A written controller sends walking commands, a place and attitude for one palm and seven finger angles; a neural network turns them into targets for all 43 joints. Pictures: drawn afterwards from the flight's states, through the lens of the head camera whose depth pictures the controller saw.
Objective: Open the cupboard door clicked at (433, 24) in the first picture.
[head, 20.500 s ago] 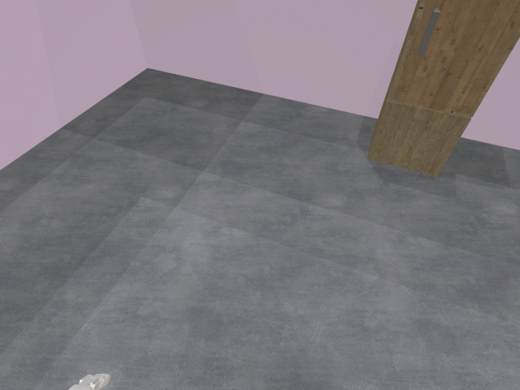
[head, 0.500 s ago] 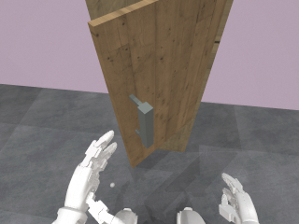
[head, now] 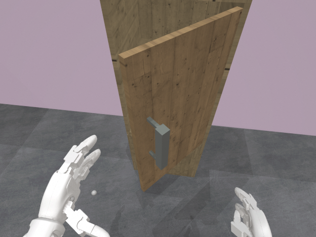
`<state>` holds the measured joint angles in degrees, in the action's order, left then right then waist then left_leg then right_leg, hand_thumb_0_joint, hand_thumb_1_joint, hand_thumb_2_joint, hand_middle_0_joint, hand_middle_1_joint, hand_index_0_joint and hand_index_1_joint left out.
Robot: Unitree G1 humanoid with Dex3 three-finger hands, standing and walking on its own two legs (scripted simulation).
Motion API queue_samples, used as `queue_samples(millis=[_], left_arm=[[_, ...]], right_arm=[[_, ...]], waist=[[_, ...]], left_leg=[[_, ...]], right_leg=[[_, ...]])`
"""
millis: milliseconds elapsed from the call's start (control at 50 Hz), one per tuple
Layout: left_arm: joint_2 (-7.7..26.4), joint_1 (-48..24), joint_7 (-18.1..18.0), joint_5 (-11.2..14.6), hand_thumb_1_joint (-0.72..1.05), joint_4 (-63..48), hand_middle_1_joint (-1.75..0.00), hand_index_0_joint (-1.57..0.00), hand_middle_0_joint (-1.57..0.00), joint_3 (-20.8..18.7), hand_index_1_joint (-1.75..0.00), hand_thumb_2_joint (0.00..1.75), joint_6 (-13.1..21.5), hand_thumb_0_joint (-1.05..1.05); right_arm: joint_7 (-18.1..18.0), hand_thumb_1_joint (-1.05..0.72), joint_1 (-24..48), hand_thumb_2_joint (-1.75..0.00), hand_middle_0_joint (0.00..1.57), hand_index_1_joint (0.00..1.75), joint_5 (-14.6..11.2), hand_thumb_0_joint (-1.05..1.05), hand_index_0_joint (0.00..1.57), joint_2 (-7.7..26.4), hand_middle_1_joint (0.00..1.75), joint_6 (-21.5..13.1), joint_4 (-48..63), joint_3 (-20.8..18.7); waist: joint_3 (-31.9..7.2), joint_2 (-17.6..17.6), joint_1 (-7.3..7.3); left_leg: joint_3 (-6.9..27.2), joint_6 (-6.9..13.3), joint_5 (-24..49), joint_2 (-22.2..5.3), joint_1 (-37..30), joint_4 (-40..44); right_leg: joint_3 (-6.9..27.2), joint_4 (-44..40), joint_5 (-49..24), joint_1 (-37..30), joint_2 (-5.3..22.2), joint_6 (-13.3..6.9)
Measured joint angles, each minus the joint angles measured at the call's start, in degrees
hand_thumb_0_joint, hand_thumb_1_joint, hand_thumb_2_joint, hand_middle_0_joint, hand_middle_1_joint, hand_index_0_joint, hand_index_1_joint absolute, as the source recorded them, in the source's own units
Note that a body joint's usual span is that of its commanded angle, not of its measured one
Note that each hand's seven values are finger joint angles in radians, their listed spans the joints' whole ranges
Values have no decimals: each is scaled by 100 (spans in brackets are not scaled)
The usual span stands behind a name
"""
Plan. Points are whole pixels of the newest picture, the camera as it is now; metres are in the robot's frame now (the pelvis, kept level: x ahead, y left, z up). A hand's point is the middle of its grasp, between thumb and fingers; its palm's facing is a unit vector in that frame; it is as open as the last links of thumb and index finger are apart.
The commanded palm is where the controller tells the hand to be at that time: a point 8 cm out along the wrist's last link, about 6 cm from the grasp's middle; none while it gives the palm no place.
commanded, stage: draw the hand back to the body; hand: left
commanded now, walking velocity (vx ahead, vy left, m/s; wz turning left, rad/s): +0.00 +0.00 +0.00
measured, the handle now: (156, 144) +0.35 +0.03 +0.04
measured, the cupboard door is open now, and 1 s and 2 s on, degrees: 49 49 49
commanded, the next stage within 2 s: step back with the hand held close in 1.12 s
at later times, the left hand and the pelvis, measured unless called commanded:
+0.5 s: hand (38, 162) +0.21 +0.23 +0.18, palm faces +0.34 -0.85 -0.41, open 12.0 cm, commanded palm +0.16 +0.27 +0.20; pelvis +0.02 +0.01 +0.05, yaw +0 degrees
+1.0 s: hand (17, 149) +0.22 +0.25 +0.21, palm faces +0.44 -0.80 -0.41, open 7.5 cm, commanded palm +0.17 +0.29 +0.23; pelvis +0.02 -0.01 +0.06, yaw -1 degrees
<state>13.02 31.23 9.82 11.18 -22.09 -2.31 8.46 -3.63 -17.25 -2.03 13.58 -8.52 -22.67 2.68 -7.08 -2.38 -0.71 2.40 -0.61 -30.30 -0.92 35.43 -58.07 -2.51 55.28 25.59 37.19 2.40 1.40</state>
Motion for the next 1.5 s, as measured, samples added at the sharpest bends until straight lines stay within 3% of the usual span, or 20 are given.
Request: queue_samples(millis=[60,140,220,400,820,960,1260,1380,1500], left_arm=[[49,-9,51,74,-47,-132,-30,-16,-16,-156,-30,32,-1,-1],[242,68,-732,-594,-39,-461,-30,-16,-16,-106,-30,35,-378,-1],[241,221,-1250,-909,-28,-550,-30,-17,-16,-141,-30,39,-625,-1],[427,148,-1664,-1073,1,-425,-30,-18,-18,-528,-30,52,-729,-1],[676,-520,-1688,-947,72,-132,-31,-21,-21,-1849,-30,83,-354,1],[480,-494,-1611,-939,85,-5,-31,-21,-21,-1664,-30,88,-380,1],[547,-543,-1600,-960,89,33,-31,-21,-21,-1701,-30,90,-367,1],[703,-567,-1581,-1008,89,66,-31,-21,-21,-2000,-30,90,-88,1],[852,-52,-1548,-996,89,-338,-31,-21,-21,-1926,-30,90,-65,1]], right_arm=[[3,-90,21,-90,20,30,-17,1,20,11,30,-79,-65,16],[-127,-90,35,-90,20,30,68,1,20,-77,30,1,-182,50],[-192,-90,58,-90,20,30,109,1,20,-142,30,65,-277,89],[-277,-90,108,-90,20,30,181,1,20,-148,30,6,-730,161],[-221,-90,566,-90,20,30,244,1,20,-53,30,-68,-1354,-82],[-168,-90,617,-90,20,30,268,1,20,-48,30,2,-1424,-129],[-183,-90,617,-90,20,30,288,1,20,-111,30,-11,-1548,-144],[-124,-90,795,-90,20,30,273,1,20,-56,30,299,-1312,-103],[-128,-90,895,-90,20,30,265,1,20,7,30,550,-1072,-245]], waist=[[12,-15,-34],[10,14,-123],[97,-53,-137],[368,-126,-247],[748,-126,-393],[836,-128,-395],[891,-124,-390],[900,-70,-150],[1015,51,-2]], left_leg=[[26,8,11,-3,-156,86],[-39,21,124,9,-535,453],[-76,49,285,20,-927,870],[-130,71,619,57,-1782,1734],[-209,-11,1212,-43,-3068,3144],[-222,-22,1342,-55,-3195,3363],[-252,-36,1437,-99,-3344,3509],[-206,-11,1492,-106,-2822,3331],[-336,71,1636,3,-2468,3297]], right_leg=[[-30,-126,-23,-187,-3,9],[23,-450,-125,-531,6,39],[44,-860,-285,-915,11,49],[71,-1647,-576,-1734,41,72],[101,-2923,-1117,-2930,-73,-7],[108,-3106,-1230,-3035,-88,-22],[130,-3332,-1381,-3208,-136,-38],[90,-3442,-1579,-2836,-144,-12],[230,-3363,-1736,-2421,-40,75]])
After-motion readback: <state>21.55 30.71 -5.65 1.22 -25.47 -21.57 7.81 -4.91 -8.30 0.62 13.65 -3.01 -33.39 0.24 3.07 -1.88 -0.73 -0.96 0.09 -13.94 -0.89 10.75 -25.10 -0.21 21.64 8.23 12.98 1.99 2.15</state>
